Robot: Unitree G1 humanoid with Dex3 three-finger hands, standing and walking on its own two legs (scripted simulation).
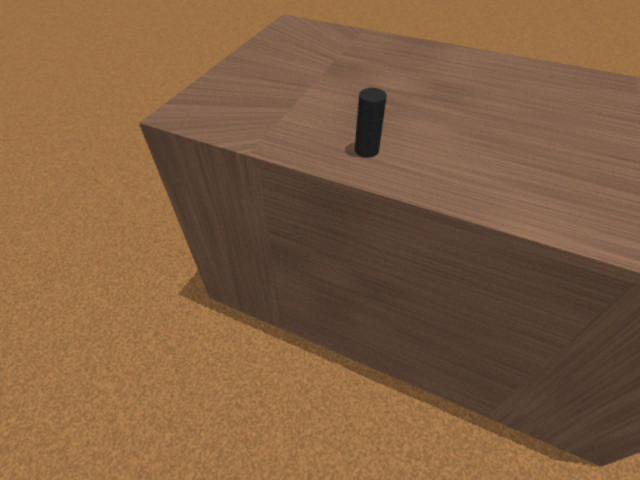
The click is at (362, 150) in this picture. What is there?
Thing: slim round
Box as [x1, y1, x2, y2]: [355, 88, 386, 157]
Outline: 377,88 366,88 360,91 359,93 355,151 357,154 365,157 373,156 378,152 386,95 382,90
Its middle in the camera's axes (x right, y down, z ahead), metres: +0.11 -0.23 +0.78
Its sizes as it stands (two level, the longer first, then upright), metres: 0.051 0.051 0.126
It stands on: a support 0.75 m high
